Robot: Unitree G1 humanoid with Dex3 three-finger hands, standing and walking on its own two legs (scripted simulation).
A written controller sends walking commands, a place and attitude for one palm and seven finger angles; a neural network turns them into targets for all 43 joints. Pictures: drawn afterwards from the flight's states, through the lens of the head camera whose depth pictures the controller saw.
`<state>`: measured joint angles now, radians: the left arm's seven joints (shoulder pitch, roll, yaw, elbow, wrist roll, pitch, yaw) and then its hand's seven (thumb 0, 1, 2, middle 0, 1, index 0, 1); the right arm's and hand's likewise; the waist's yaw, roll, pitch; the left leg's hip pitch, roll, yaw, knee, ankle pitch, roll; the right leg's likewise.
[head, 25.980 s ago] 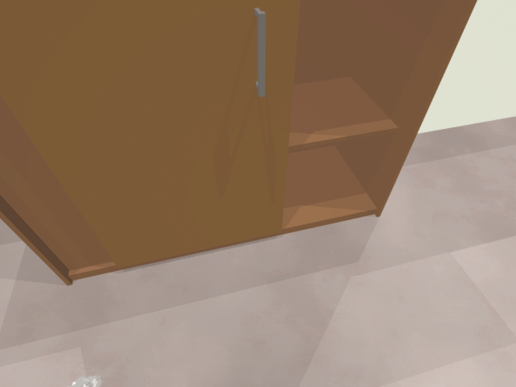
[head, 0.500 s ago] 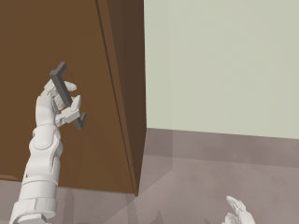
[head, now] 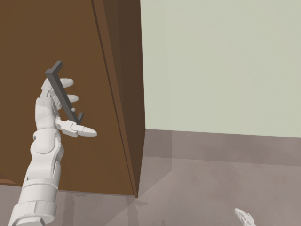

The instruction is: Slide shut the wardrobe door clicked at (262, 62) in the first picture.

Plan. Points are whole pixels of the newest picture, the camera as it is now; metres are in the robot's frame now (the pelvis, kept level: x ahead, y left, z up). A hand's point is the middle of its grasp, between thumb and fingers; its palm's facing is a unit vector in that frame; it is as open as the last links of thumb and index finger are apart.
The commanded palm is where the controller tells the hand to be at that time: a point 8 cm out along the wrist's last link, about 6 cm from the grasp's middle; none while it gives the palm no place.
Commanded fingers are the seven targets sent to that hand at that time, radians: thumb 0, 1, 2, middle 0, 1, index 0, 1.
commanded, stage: slip the hand off the handle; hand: left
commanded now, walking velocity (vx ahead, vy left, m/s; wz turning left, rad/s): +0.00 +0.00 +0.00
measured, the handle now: (68, 98) +0.40 +0.25 +0.14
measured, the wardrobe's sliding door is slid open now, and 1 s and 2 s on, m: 0.00 0.00 0.00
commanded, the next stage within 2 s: draw the hand back to the body in 1.32 s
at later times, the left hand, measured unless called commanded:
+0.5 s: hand (50, 110) +0.35 +0.29 +0.13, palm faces +0.41 -0.90 -0.17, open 14.3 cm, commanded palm +0.32 +0.32 +0.14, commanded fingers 0.00 -0.55 0.20 -0.25 -1.15 -0.25 -1.15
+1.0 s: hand (32, 130) +0.29 +0.31 +0.13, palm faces +0.40 -0.90 -0.17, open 14.7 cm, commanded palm +0.25 +0.34 +0.14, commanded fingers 0.00 -0.55 0.20 -0.25 -1.15 -0.25 -1.15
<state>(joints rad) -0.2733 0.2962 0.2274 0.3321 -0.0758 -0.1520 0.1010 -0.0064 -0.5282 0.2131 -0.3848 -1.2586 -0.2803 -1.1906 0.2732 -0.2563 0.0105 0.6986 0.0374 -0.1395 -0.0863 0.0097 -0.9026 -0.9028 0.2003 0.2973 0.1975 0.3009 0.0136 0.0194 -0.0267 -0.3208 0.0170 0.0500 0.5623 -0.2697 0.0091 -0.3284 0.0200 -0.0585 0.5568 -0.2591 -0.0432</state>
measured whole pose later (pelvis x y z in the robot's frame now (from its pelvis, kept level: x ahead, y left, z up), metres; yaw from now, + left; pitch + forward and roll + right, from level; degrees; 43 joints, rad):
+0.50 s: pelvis +0.01 +0.01 +0.00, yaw +1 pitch +2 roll +0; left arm -0.28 0.36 0.33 0.39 -0.08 -0.09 0.05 -0.01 -0.55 0.20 -0.33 -1.19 -0.32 -1.19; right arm 0.24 -0.24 0.04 0.65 0.04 -0.10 -0.11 0.01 -0.90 -0.90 0.20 0.30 0.20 0.30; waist 0.02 0.02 -0.05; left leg -0.33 0.01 0.05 0.59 -0.29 0.02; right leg -0.33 0.01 -0.06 0.57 -0.28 -0.03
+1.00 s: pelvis +0.01 +0.02 +0.00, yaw +0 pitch +2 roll -1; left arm 0.00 0.35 0.39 0.13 -0.16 -0.13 -0.05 -0.01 -0.55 0.20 -0.26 -1.15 -0.25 -1.15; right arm 0.27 -0.25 0.02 0.66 0.04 -0.15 -0.10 0.01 -0.90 -0.90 0.20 0.30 0.20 0.30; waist 0.05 0.03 -0.07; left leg -0.34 0.00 0.05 0.63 -0.32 0.03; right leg -0.34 0.01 -0.06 0.60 -0.30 -0.02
